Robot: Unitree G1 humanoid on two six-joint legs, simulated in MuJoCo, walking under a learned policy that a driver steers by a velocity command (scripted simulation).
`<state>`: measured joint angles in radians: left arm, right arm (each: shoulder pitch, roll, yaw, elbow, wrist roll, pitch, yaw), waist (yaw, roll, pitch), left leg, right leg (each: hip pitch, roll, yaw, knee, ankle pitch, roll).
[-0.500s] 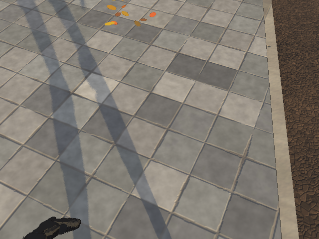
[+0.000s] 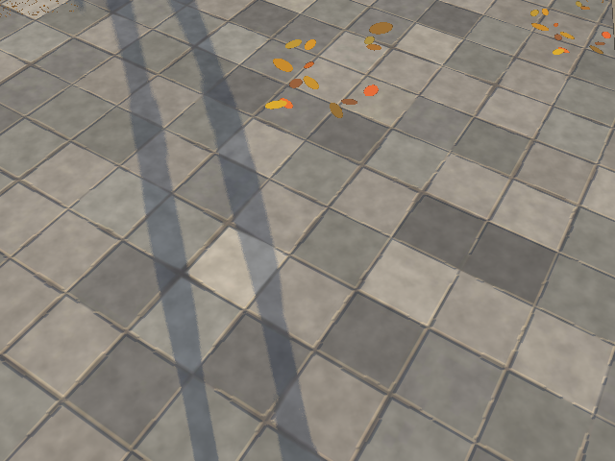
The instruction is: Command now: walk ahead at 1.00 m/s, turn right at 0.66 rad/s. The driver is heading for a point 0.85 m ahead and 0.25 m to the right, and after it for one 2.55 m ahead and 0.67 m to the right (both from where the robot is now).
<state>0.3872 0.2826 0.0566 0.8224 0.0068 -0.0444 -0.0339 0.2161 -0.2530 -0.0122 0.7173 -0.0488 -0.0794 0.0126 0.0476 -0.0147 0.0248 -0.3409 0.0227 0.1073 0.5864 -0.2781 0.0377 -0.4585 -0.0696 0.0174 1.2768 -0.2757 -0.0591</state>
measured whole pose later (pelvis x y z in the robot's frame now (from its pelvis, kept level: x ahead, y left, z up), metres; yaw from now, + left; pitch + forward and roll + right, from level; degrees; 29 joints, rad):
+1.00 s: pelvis +0.85 -0.21 +0.01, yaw -38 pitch +2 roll +2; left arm 0.00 0.30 -0.01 0.58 0.05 -0.06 -0.06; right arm 0.59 -0.28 -0.06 0.91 -0.01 -0.06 0.01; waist -0.12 -0.04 -0.01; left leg -0.08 -0.07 -0.06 0.32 -0.28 0.03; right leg -0.67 -0.05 0.04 0.88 -0.19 -0.02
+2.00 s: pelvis +1.65 -0.51 -0.02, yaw +4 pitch +1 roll +0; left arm 0.06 0.26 -0.01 0.60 0.02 -0.05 -0.02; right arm 0.41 -0.33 -0.05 0.83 -0.03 -0.08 0.00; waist -0.06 0.01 0.03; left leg 0.18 -0.14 -0.13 0.37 -0.44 0.15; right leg -0.52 -0.01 -0.06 0.51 -0.07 -0.09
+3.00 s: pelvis +2.49 -0.69 -0.02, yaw -40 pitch -1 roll -1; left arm 0.17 0.26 0.03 0.76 0.01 -0.02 -0.01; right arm 0.22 -0.22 0.01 0.73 -0.02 -0.03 -0.03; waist -0.04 -0.01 0.13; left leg -0.50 0.09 -0.02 1.40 -0.40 -0.03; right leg -0.41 0.15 -0.06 0.61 -0.19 -0.16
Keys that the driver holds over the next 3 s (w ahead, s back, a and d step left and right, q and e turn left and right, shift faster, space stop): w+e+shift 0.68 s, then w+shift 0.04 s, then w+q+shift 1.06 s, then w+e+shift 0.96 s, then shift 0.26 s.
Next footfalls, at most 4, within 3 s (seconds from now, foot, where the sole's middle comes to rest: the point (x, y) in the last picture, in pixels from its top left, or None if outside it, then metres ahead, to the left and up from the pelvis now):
0.32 right None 0.46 -0.08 -0.77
0.72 left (368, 290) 0.89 -0.10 -0.77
1.14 right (517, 265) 1.00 -0.49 -0.77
1.56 left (480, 146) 1.45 -0.46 -0.77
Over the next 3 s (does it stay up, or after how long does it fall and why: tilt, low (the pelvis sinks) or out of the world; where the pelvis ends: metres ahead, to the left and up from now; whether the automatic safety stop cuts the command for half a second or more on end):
stays up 2.49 -0.69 -0.02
